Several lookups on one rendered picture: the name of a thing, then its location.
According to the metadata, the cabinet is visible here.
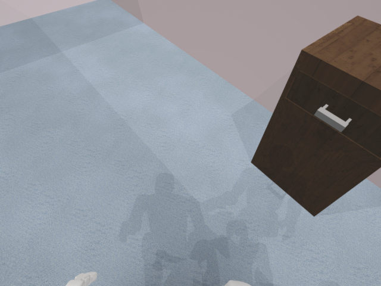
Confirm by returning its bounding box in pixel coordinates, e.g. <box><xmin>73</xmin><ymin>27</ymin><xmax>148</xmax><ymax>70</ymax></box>
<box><xmin>251</xmin><ymin>16</ymin><xmax>381</xmax><ymax>216</ymax></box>

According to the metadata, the drawer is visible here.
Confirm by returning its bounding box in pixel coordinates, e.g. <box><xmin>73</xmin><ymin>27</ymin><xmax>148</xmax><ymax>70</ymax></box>
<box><xmin>287</xmin><ymin>70</ymin><xmax>381</xmax><ymax>158</ymax></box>

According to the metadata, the robot left hand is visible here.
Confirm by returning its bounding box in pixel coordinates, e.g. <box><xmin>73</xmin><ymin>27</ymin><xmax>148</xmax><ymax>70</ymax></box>
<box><xmin>66</xmin><ymin>272</ymin><xmax>98</xmax><ymax>286</ymax></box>

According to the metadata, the handle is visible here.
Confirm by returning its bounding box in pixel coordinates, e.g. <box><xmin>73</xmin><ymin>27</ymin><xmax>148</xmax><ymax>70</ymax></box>
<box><xmin>314</xmin><ymin>104</ymin><xmax>352</xmax><ymax>132</ymax></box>

